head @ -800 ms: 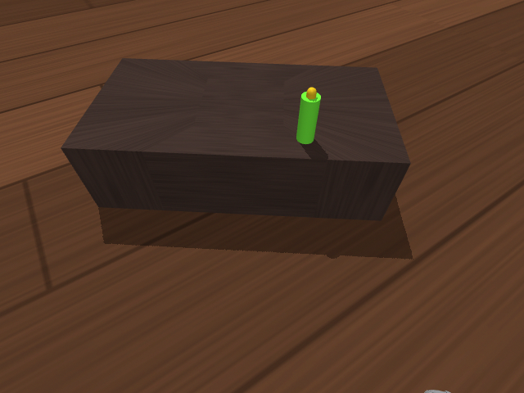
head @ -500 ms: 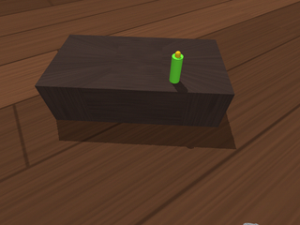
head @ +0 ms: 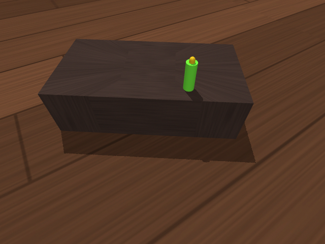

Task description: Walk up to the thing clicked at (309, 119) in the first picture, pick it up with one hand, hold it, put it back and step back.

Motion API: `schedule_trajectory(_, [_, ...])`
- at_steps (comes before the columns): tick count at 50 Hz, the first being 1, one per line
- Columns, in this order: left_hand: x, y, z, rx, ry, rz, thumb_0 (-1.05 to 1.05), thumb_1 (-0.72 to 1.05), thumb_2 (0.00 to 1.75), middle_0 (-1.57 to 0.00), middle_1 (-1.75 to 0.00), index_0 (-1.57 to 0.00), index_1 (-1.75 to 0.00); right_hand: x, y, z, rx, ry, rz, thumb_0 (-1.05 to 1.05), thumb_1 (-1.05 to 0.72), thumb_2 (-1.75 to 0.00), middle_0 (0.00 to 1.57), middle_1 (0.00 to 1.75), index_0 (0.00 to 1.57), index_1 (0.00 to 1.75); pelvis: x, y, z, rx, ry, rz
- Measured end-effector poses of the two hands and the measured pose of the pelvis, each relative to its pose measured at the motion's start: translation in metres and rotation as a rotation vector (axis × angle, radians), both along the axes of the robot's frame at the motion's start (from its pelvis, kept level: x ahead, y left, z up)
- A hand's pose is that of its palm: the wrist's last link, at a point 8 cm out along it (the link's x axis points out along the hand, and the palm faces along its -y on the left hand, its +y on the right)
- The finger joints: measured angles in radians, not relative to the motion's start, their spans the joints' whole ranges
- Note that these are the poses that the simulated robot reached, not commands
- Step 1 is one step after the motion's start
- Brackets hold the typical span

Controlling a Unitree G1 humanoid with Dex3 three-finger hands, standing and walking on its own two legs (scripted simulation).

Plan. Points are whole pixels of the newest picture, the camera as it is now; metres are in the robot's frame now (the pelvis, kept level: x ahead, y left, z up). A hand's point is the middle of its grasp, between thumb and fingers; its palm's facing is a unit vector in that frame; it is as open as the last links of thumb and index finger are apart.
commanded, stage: stand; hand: right
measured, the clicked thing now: (190, 73) +1.08 -0.19 -0.28
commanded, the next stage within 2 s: walk up in 0.32 s
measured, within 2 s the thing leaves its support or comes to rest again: neither
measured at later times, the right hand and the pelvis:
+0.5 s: hand out of the picture +0.08 -0.28 -0.16, palm faces +0.02 +0.94 -0.33, open 7.4 cm; pelvis +0.02 -0.01 -0.01, yaw -3 degrees
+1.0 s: hand (237, 178) +0.33 -0.25 -0.15, palm faces -0.05 +0.94 -0.33, open 7.4 cm; pelvis +0.19 +0.01 -0.03, yaw -1 degrees
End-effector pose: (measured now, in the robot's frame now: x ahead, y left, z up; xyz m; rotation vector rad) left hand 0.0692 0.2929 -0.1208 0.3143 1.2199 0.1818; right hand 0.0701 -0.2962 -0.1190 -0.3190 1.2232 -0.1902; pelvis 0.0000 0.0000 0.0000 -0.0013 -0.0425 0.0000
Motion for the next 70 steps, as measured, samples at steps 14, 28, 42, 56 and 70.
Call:
schedule_trajectory(14, [-0.003, 0.000, -0.001, 0.000, 0.010, 0.001, 0.00, 0.91, 0.89, -0.20, -0.30, -0.21, -0.29, -0.002, -0.001, 0.000, 0.000, 0.009, -0.001, 0.01, -0.90, -0.90, 0.20, 0.30, 0.21, 0.30, 0.001, 0.000, 0.000, 0.000, 0.001, 0.000])
schedule_trajectory(28, [0.014, 0.011, 0.010, 0.078, -0.001, -0.027, 0.00, 0.91, 0.89, -0.20, -0.30, -0.21, -0.29, 0.004, -0.048, -0.012, 0.006, -0.017, -0.054, 0.01, -0.90, -0.90, 0.20, 0.30, 0.21, 0.30, 0.033, -0.023, -0.016, 0.003, -0.001, -0.043])
schedule_trajectory(42, [0.045, 0.012, 0.015, 0.087, 0.063, 0.047, 0.00, 0.90, 0.89, -0.20, -0.30, -0.21, -0.30, 0.150, -0.035, -0.005, 0.028, -0.053, 0.083, 0.01, -0.91, -0.90, 0.20, 0.30, 0.20, 0.30, 0.125, -0.020, -0.013, -0.023, -0.009, -0.007])
schedule_trajectory(56, [0.212, 0.028, -0.003, 0.007, -0.047, -0.063, 0.00, 0.91, 0.89, -0.20, -0.30, -0.21, -0.29, 0.266, 0.008, 0.018, 0.009, -0.233, 0.047, 0.01, -0.90, -0.90, 0.20, 0.30, 0.21, 0.30, 0.238, 0.013, -0.016, 0.009, -0.024, -0.040])
schedule_trajectory(70, [0.345, 0.026, 0.022, 0.139, -0.123, -0.108, 0.00, 0.91, 0.89, -0.20, -0.30, -0.21, -0.30, 0.297, -0.037, -0.024, 0.019, -0.049, -0.032, 0.01, -0.90, -0.90, 0.20, 0.30, 0.21, 0.30, 0.349, -0.012, -0.030, -0.002, -0.012, -0.062])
